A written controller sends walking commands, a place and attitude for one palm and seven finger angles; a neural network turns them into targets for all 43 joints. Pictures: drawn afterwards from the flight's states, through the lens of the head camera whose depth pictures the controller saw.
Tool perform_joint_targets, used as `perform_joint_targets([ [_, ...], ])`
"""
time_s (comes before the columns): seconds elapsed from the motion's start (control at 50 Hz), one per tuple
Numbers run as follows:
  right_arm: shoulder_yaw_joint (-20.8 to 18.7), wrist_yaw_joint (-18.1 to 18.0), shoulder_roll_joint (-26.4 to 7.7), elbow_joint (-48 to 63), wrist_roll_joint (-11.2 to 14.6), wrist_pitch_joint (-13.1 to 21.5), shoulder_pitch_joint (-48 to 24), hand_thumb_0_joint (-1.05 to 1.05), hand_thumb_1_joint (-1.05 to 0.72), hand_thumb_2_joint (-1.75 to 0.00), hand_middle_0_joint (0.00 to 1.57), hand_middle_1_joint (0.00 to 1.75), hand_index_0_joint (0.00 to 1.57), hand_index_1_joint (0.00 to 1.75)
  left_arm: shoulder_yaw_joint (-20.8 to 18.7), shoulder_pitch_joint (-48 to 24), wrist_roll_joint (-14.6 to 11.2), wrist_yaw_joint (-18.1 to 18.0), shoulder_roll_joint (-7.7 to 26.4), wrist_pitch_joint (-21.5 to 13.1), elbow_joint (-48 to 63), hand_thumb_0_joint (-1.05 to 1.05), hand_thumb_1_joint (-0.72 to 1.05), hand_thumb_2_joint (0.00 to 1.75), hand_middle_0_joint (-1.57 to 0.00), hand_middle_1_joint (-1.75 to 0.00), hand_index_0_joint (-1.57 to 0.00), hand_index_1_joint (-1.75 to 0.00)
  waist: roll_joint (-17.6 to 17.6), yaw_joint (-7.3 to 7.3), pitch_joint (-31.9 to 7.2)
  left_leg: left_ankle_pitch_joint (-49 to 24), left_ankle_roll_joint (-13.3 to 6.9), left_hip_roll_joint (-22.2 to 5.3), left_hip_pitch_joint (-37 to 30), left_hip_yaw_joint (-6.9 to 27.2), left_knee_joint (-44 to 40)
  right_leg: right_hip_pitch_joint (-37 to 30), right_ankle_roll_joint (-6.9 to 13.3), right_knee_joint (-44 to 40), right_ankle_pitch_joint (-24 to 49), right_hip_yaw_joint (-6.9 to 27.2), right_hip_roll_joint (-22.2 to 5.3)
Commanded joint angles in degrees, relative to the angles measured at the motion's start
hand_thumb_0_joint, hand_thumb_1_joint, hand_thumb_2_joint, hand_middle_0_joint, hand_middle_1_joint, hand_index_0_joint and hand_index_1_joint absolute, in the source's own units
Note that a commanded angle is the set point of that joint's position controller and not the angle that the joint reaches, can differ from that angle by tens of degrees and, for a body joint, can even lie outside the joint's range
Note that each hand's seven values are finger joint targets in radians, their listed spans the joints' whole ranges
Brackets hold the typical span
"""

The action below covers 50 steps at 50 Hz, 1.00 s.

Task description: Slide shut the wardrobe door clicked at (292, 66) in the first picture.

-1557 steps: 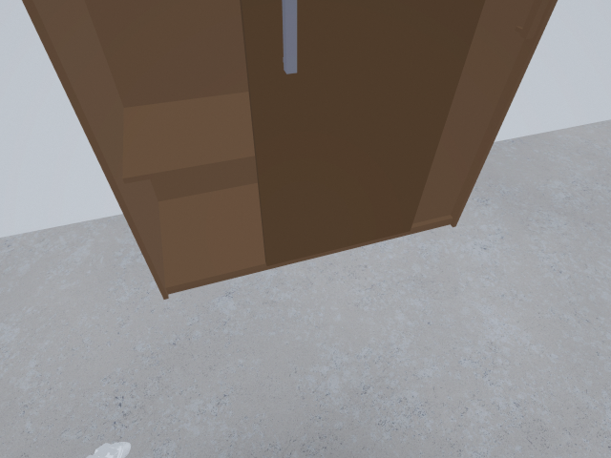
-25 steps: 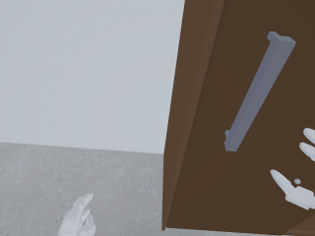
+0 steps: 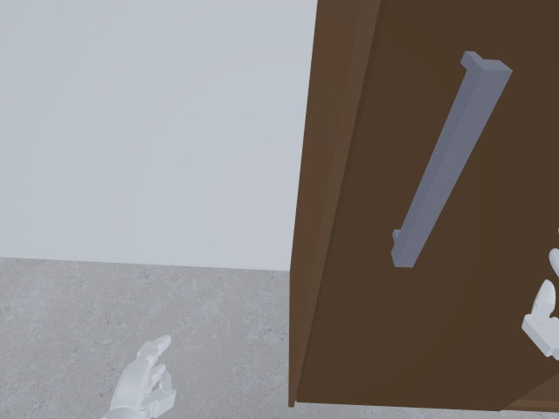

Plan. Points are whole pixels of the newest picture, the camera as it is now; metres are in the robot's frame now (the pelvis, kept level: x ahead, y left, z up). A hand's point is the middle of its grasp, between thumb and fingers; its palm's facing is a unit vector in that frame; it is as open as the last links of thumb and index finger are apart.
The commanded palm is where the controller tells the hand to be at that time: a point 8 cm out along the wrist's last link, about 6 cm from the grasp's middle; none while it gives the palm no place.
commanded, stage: draw the hand back to the body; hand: right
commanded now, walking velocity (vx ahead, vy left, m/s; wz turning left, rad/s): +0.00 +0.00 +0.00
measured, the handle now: (430, 175) +0.34 -0.19 +0.23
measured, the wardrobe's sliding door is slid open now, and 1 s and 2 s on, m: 0.00 0.00 0.00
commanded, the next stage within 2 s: step back with the hand held close in 0.06 s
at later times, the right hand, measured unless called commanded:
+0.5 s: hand (533, 331) +0.18 -0.26 +0.15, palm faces +0.36 +0.82 -0.46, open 7.4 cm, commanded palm +0.12 -0.31 +0.18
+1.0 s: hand out of the picture +0.11 -0.29 +0.16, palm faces +0.46 +0.79 -0.39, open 7.4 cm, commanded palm +0.04 -0.33 +0.18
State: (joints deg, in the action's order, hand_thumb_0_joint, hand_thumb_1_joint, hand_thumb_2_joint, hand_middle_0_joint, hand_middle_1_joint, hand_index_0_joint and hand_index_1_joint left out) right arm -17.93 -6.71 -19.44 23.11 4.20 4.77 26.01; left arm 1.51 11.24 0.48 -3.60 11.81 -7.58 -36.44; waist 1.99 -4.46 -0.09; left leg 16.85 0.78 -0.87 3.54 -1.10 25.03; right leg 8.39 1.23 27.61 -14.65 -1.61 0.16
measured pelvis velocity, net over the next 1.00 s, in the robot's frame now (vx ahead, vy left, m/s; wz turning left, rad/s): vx -0.09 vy -0.02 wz -0.01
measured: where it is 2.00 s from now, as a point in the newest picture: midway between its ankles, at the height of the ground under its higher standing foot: outside the picture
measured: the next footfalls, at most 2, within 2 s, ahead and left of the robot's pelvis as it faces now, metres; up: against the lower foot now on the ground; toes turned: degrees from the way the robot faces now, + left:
left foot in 1.18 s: -0.11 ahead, +0.11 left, +0.00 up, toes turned -3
left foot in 1.82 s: -0.27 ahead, +0.09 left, +0.00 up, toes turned +5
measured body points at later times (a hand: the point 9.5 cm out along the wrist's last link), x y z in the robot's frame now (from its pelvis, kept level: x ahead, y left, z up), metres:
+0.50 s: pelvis -0.03 -0.01 +0.00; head -0.02 -0.01 +0.45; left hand +0.15 +0.23 -0.08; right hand +0.15 -0.31 +0.17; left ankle -0.03 +0.13 -0.74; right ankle +0.01 -0.10 -0.74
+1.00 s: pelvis -0.09 -0.02 -0.02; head -0.08 -0.05 +0.43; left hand +0.08 +0.21 -0.09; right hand +0.08 -0.33 +0.18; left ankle -0.03 +0.13 -0.74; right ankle +0.01 -0.10 -0.74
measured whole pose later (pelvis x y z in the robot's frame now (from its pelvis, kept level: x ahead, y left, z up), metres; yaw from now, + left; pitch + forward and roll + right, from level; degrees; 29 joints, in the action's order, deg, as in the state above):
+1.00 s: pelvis -0.09 -0.02 -0.02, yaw +0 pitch -1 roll +3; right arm -23.5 -9.3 -22.2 30.5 1.7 14.4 27.9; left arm 1.2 12.6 0.9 -3.7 12.3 -5.9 -34.3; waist 0.0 -1.4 2.0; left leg 11.9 1.7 -0.6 20.2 -1.6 32.3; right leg 26.5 2.7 37.4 -13.2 -0.6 0.1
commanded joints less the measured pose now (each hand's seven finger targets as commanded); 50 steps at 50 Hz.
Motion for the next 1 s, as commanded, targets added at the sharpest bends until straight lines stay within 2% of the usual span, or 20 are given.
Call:
perform_joint_targets([
  [0.0, -6.6, -0.6, -10.2, 12.7, 0.2, 3.9, -5.9, 0.00, -0.90, -0.90, 0.20, 0.30, 0.20, 0.30, -2.7, -7.8, -0.3, -0.8, 6.7, -3.1, 9.2, 0.00, 0.90, 0.90, -0.20, -0.30, -0.20, -0.30, 2.2, 0.39, -3.0, -11.4, -2.0, 0.3, 4.7, -0.5, -3.9, -3.6, -0.5, -4.8, 11.6, 1.9, -1.9],
  [0.02, -6.9, -0.7, -10.5, 12.9, 0.2, 4.0, -6.0, 0.00, -0.90, -0.90, 0.20, 0.30, 0.20, 0.30, -2.8, -7.7, -0.3, -0.8, 6.7, -3.2, 9.2, 0.00, 0.90, 0.90, -0.20, -0.30, -0.20, -0.30, 1.2, 0.35, -3.3, -11.5, -1.9, 0.3, 4.5, -0.6, -3.9, -3.4, -0.5, -4.8, 11.6, 1.9, -1.8],
  [0.06, -6.6, -0.7, -10.2, 12.8, 0.0, 4.1, -6.1, 0.00, -0.90, -0.90, 0.20, 0.30, 0.20, 0.30, -2.6, -7.8, -0.3, -0.7, 6.6, -3.2, 9.0, 0.00, 0.90, 0.90, -0.20, -0.30, -0.20, -0.30, 3.5, 0.38, -2.8, -11.2, -2.1, 0.2, 4.6, -0.5, -4.0, -3.4, -0.7, -5.0, 11.6, 2.1, -1.8],
  [0.14, -6.7, -0.6, -10.2, 12.0, 0.1, 4.1, -5.8, 0.00, -0.90, -0.90, 0.20, 0.30, 0.20, 0.30, -2.8, -7.8, -0.4, -0.9, 6.6, -3.2, 9.1, 0.00, 0.90, 0.90, -0.20, -0.30, -0.20, -0.30, 1.5, 0.35, -1.7, -10.0, -2.0, 0.3, 4.8, -0.5, -4.4, -2.9, -0.6, -5.4, 10.2, 2.1, -1.8],
  [0.16, -10.5, -1.2, -13.8, 9.1, 0.3, 4.0, -9.1, 0.00, -0.90, -0.90, 0.20, 0.30, 0.20, 0.30, -2.9, -7.6, -0.5, -1.2, 7.1, -2.8, 8.3, 0.00, 0.90, 0.90, -0.20, -0.30, -0.20, -0.30, -0.1, 0.54, -1.4, -9.4, -2.0, 0.4, 5.2, -0.5, -4.9, -2.3, -0.5, -5.5, 9.2, 1.9, -1.8],
  [0.18, -17.6, -1.4, -21.1, 15.3, -0.1, 7.1, -18.5, 0.00, -0.90, -0.90, 0.20, 0.30, 0.20, 0.30, -2.4, -7.2, -0.6, -0.7, 7.5, -1.7, 10.2, 0.00, 0.90, 0.90, -0.20, -0.30, -0.20, -0.30, -0.5, 2.12, 3.8, -11.9, -1.8, -2.6, 9.9, 6.0, -9.4, 2.3, 1.2, -3.3, 4.3, 2.6, -2.3],
  [0.2, -13.5, -0.6, -15.8, 8.5, -0.3, 7.6, -12.9, 0.00, -0.90, -0.90, 0.20, 0.30, 0.20, 0.30, -2.0, -7.0, -0.4, -0.7, 6.3, -0.9, 8.0, 0.00, 0.90, 0.90, -0.20, -0.30, -0.20, -0.30, -4.3, 3.01, 3.9, -12.5, -2.0, -4.0, 11.6, 6.8, -10.4, 1.5, 1.3, -1.1, 3.6, 3.1, -1.7],
  [0.22, -10.6, -0.1, -12.5, 6.5, -0.8, 7.6, -8.1, 0.00, -0.90, -0.90, 0.20, 0.30, 0.20, 0.30, -2.4, -6.8, -0.2, -0.4, 6.5, -0.2, 8.3, 0.00, 0.90, 0.90, -0.20, -0.30, -0.20, -0.30, -5.2, 3.09, 2.8, -14.5, -2.2, -4.9, 12.2, 7.5, -10.3, 0.7, 1.3, 0.4, 4.9, 2.7, -1.9],
  [0.24, -9.4, 0.2, -11.6, 8.4, -1.0, 8.1, -7.8, 0.00, -0.90, -0.90, 0.20, 0.30, 0.20, 0.30, -2.7, -7.4, -0.1, -0.2, 6.8, 0.2, 8.8, 0.00, 0.90, 0.90, -0.20, -0.30, -0.20, -0.30, -3.3, 3.00, 1.2, -17.2, -2.2, -5.2, 11.3, 6.8, -9.2, 0.6, 1.2, 0.4, 7.1, 2.6, -1.8],
  [0.3, -8.8, -0.1, -10.8, 10.6, -1.1, 8.6, -1.7, 0.00, -0.90, -0.90, 0.20, 0.30, 0.20, 0.30, -3.4, -6.5, -0.2, -0.1, 7.8, 1.5, 11.1, 0.00, 0.90, 0.90, -0.20, -0.30, -0.20, -0.30, 1.4, 2.59, -5.4, -21.4, -1.2, -4.4, 7.9, 4.2, -4.4, -1.1, 1.2, -1.2, 15.9, 2.5, -3.7],
  [0.38, -11.5, -0.9, -13.3, 14.4, -0.9, 8.8, 0.7, 0.00, -0.90, -0.90, 0.20, 0.30, 0.20, 0.30, -3.7, -6.4, -0.4, -0.5, 7.9, 3.0, 13.0, 0.00, 0.90, 0.90, -0.20, -0.30, -0.20, -0.30, 0.6, 2.36, -8.9, -20.0, -0.4, -2.7, 6.6, 2.8, -1.2, -0.3, 1.3, -2.4, 20.5, 3.7, -5.3],
  [0.44, -14.1, -1.5, -15.7, 16.1, -0.8, 9.4, 1.6, 0.00, -0.90, -0.90, 0.20, 0.30, 0.20, 0.30, -3.8, -6.3, -0.4, -1.1, 7.9, 3.6, 13.7, 0.00, 0.90, 0.90, -0.20, -0.30, -0.20, -0.30, 1.5, 2.36, -9.1, -18.6, -0.4, -2.2, 5.7, 2.9, 0.2, 2.9, 1.5, -3.1, 18.7, 4.6, -5.8],
  [0.54, -14.2, -2.0, -15.1, 16.9, -0.7, 10.2, 2.5, 0.00, -0.90, -0.90, 0.20, 0.30, 0.20, 0.30, -3.9, -5.9, -0.5, -1.5, 8.1, 3.1, 14.2, 0.00, 0.90, 0.90, -0.20, -0.30, -0.20, -0.30, 4.3, 2.61, -7.3, -14.5, -0.5, -1.4, 5.4, 3.4, 1.6, 9.1, 1.8, -4.6, 10.3, 5.9, -6.6],
  [0.64, -13.9, -2.1, -13.8, 16.9, -1.4, 11.1, 2.2, 0.00, -0.90, -0.90, 0.20, 0.30, 0.20, 0.30, -4.0, -5.4, -0.7, -1.5, 8.7, 1.5, 14.3, 0.00, 0.90, 0.90, -0.20, -0.30, -0.20, -0.30, 6.4, 2.91, -5.4, -6.7, -0.4, 0.1, 2.7, 3.0, 5.6, 19.4, 3.2, -9.2, -9.4, 9.1, -8.2],
  [0.72, -13.7, -2.1, -12.8, 16.3, -2.3, 12.0, 1.1, 0.00, -0.90, -0.90, 0.20, 0.30, 0.20, 0.30, -4.0, -4.5, -0.7, -1.3, 8.7, 0.1, 13.8, 0.00, 0.90, 0.90, -0.20, -0.30, -0.20, -0.30, 4.7, 3.20, -3.9, -3.1, -0.3, 0.4, 1.7, 3.5, 7.7, 26.2, 4.2, -9.8, -19.8, 10.8, -8.9],
  [0.8, -13.2, -2.3, -13.0, 17.3, -2.6, 12.6, -1.3, 0.00, -0.90, -0.90, 0.20, 0.30, 0.20, 0.30, -4.2, -3.6, -0.3, -1.1, 8.6, -0.9, 13.1, 0.00, 0.90, 0.90, -0.20, -0.30, -0.20, -0.30, 0.6, 3.76, -2.6, 7.3, -1.9, -2.0, 10.3, 7.2, 0.7, 22.4, 2.8, -3.9, -20.6, 8.6, -5.7],
  [0.88, -12.4, -3.2, -13.7, 18.6, -2.1, 12.9, -3.0, 0.00, -0.90, -0.90, 0.20, 0.30, 0.20, 0.30, -3.8, -2.9, 0.1, -1.1, 7.9, -1.4, 11.0, 0.00, 0.90, 0.90, -0.20, -0.30, -0.20, -0.30, -3.8, 4.45, -2.6, 12.3, -4.7, -6.9, 23.3, 10.5, -6.4, 10.6, 0.5, 5.9, -12.4, 6.2, -2.4],
  [0.92, -12.9, -3.8, -14.3, 18.6, -2.1, 13.1, -2.9, 0.00, -0.90, -0.90, 0.20, 0.30, 0.20, 0.30, -3.6, -2.7, 0.2, -1.1, 7.8, -1.5, 10.3, 0.00, 0.90, 0.90, -0.20, -0.30, -0.20, -0.30, -3.1, 4.69, -2.9, 10.6, -4.7, -7.1, 24.9, 9.3, -5.4, 8.8, 0.3, 6.1, -10.3, 6.5, -2.3],
  [0.96, -13.4, -3.9, -14.6, 19.6, -2.0, 13.4, -2.7, 0.00, -0.90, -0.90, 0.20, 0.30, 0.20, 0.30, -3.6, -3.4, 0.2, -1.3, 8.2, -1.6, 10.7, 0.00, 0.90, 0.90, -0.20, -0.30, -0.20, -0.30, 3.0, 4.67, -2.9, 10.3, -2.8, -3.2, 21.9, 5.5, -0.5, 11.9, 1.1, -1.9, -13.9, 10.6, -5.0],
  [0.98, -13.8, -3.8, -14.3, 19.9, -2.3, 13.7, -2.2, 0.00, -0.90, -0.90, 0.20, 0.30, 0.20, 0.30, -3.7, -4.3, 0.2, -1.3, 8.8, -1.9, 11.3, 0.00, 0.90, 0.90, -0.20, -0.30, -0.20, -0.30, 8.6, 4.28, -2.9, 8.6, -1.2, 0.6, 15.6, 3.1, 6.1, 18.1, 2.5, -10.2, -20.1, 15.6, -8.8],
])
